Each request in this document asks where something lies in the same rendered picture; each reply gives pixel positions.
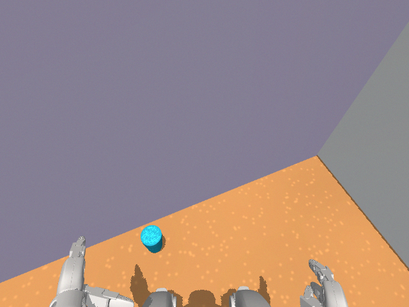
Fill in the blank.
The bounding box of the cup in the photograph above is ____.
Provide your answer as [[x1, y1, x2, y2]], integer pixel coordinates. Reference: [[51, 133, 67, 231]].
[[141, 225, 162, 253]]

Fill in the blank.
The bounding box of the left robot hand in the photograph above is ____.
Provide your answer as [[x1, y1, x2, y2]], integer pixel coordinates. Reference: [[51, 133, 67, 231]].
[[56, 236, 134, 307]]

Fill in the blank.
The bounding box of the right robot hand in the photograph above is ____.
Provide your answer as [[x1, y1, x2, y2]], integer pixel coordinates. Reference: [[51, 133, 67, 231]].
[[300, 259, 348, 307]]

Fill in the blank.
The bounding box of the left robot arm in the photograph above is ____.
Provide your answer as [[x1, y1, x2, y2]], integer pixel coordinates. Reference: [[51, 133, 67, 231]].
[[49, 290, 87, 307]]

